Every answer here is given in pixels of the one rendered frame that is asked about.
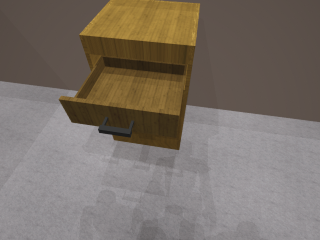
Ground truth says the handle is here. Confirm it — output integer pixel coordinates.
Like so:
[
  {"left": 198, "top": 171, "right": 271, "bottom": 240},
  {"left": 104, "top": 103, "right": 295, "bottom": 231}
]
[{"left": 98, "top": 117, "right": 134, "bottom": 138}]

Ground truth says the cabinet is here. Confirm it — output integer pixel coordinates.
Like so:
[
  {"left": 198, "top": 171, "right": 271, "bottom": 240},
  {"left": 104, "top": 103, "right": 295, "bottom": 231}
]
[{"left": 79, "top": 0, "right": 200, "bottom": 150}]

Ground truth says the drawer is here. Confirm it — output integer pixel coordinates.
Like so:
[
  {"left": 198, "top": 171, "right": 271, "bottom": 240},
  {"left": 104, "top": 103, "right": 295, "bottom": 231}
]
[{"left": 59, "top": 55, "right": 187, "bottom": 138}]

